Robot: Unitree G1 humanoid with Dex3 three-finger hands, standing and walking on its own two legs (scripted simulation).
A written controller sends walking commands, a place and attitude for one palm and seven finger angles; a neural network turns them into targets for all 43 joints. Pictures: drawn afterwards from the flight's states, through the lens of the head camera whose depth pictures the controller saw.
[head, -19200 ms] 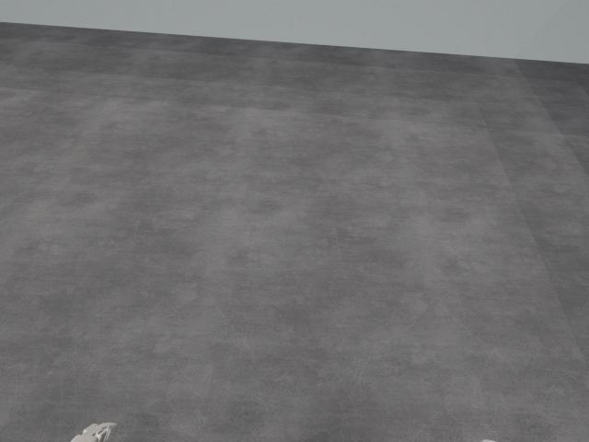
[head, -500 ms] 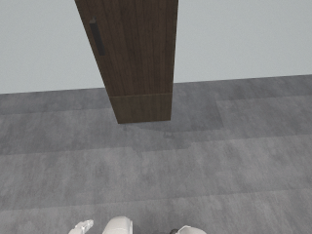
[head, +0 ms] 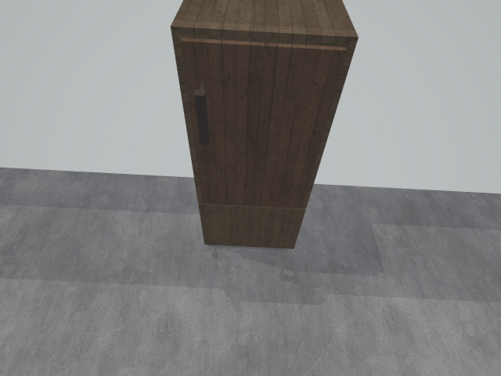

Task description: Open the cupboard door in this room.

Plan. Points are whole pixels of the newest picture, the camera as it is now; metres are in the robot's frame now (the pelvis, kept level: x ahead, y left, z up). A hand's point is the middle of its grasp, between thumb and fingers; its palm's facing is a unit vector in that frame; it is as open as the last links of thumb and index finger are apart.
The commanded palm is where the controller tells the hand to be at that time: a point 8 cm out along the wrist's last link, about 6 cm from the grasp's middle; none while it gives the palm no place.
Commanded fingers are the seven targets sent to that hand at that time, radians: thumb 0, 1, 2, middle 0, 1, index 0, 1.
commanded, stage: take the last steps up to it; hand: left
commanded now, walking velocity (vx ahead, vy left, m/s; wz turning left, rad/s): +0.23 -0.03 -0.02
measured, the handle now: (203, 113) +0.70 +0.18 +0.00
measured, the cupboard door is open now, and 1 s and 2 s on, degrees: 0 0 0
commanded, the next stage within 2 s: come to a stop and stand still in 0.22 s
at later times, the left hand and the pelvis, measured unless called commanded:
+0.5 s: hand (199, 328) +0.23 +0.12 -0.16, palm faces +0.03 -0.97 -0.23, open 7.2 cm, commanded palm none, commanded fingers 0.00 0.90 0.90 -0.20 -0.30 -0.20 -0.30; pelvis +0.14 -0.06 +0.00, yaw +1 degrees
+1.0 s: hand out of the picture +0.14 +0.18 -0.18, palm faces +0.06 -0.98 -0.21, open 7.3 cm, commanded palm none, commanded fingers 0.00 0.90 0.90 -0.20 -0.30 -0.20 -0.30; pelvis +0.13 -0.02 +0.01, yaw +0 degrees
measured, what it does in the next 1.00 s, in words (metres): walks ahead: right foot, then left foot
